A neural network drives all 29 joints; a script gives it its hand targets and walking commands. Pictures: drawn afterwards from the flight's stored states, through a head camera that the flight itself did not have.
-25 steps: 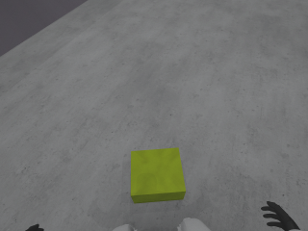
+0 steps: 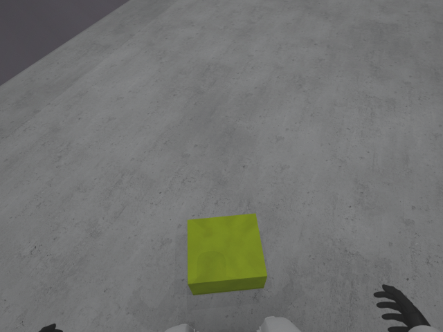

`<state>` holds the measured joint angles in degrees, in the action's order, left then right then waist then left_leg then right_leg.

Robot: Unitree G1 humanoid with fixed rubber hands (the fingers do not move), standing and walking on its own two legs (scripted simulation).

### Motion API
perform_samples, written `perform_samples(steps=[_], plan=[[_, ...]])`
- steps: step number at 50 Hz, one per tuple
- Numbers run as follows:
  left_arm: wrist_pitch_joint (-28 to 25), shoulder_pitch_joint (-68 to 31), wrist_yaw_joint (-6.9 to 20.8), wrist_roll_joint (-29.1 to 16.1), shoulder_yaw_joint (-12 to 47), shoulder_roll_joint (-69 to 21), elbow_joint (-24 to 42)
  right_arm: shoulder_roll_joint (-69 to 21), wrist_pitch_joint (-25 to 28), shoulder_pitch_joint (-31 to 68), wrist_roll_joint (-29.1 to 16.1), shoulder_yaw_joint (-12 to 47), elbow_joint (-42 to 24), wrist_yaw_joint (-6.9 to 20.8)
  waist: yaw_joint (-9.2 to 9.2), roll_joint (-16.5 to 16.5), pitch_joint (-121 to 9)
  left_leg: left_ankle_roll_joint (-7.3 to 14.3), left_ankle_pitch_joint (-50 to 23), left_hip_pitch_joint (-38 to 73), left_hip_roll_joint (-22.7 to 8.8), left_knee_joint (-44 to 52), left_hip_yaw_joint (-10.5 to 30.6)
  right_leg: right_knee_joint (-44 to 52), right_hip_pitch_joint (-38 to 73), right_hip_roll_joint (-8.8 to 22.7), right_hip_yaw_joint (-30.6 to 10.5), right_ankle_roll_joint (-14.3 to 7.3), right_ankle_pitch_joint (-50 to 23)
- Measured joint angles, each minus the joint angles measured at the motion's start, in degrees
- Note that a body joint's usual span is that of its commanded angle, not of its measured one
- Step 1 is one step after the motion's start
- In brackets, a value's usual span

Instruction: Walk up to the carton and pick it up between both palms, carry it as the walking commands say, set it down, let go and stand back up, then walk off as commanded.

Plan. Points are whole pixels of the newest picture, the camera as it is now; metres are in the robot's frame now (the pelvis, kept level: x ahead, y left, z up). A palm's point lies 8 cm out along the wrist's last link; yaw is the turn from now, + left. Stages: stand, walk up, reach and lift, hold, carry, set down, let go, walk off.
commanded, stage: walk up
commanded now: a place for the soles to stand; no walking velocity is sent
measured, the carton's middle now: (225, 253) +0.50 +0.01 -0.64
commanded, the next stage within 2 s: reach and lift in 1.52 s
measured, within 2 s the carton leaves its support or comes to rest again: neither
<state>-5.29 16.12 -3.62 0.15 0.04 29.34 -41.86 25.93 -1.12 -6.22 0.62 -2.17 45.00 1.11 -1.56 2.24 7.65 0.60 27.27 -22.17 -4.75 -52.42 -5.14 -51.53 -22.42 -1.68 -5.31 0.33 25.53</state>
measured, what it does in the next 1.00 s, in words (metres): stands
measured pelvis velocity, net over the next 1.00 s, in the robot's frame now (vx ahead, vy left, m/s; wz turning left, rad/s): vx -0.01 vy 0.00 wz -0.02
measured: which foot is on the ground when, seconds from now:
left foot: down 0.00-1.00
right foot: down 0.00-1.00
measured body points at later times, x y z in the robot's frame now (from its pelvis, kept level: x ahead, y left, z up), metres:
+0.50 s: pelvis -0.01 +0.00 +0.00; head +0.02 -0.02 +0.45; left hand +0.12 +0.34 -0.06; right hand +0.12 -0.33 -0.10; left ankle +0.02 +0.12 -0.69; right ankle +0.02 -0.14 -0.69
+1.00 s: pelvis -0.01 +0.00 +0.00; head +0.02 -0.01 +0.45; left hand +0.12 +0.35 -0.06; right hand +0.11 -0.33 -0.10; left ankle +0.02 +0.12 -0.69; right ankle +0.02 -0.14 -0.69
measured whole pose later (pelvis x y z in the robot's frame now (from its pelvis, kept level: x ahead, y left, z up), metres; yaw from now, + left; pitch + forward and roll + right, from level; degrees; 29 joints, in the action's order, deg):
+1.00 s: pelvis -0.01 +0.00 +0.00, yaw -1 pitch -4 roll +0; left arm -5.1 15.9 -3.3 0.2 0.0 29.3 -41.9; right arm 25.9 -0.2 -7.2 0.6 -2.2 48.0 1.3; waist -1.9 2.2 6.7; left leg 0.9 25.3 -22.0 -4.1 -51.0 -5.2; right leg -51.0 -22.3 -1.1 -5.4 0.2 25.9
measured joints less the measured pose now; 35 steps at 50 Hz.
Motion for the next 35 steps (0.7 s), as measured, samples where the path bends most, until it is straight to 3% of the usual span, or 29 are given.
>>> perform_samples(steps=[7,10,21,24,35], plan=[[0.02,-0.29,0.00,0.00,0.00,0.01,0.01,-0.01,0.04,-0.38,0.00,0.00,1.72,0.03,-0.31,-0.06,-0.28,0.08,-1.38,0.39,-0.16,0.89,-0.06,-1.32,0.03,0.01,0.37,-0.24,3.46],[-0.03,-0.25,0.00,0.00,0.00,0.00,-0.01,-0.01,0.05,-0.31,0.00,0.00,1.27,0.03,-0.18,-0.07,-0.34,-0.18,-1.42,-0.14,-0.33,0.33,-0.05,0.76,0.12,0.06,0.40,-0.06,-1.64],[0.00,-0.27,0.00,0.00,0.00,0.00,0.00,-0.01,0.05,-0.60,0.00,0.00,2.14,0.13,-0.55,0.00,-0.41,0.15,-1.70,0.23,0.12,0.84,-0.07,-0.36,0.12,0.19,0.29,-0.26,1.44],[0.01,-0.21,0.00,0.00,0.00,-0.02,-0.01,-0.01,0.05,-0.60,0.00,0.00,2.11,0.14,-0.42,0.01,-0.58,0.03,-1.72,-0.08,-0.03,0.66,-0.07,0.78,0.17,0.20,0.36,-0.19,-1.59],[0.01,-0.23,0.00,0.00,0.00,-0.02,0.00,-0.01,0.08,-0.68,0.00,0.00,2.44,0.18,-0.51,0.03,-0.59,0.00,-1.97,0.18,0.41,1.17,-0.08,0.46,0.17,0.32,0.06,-0.13,-0.59]])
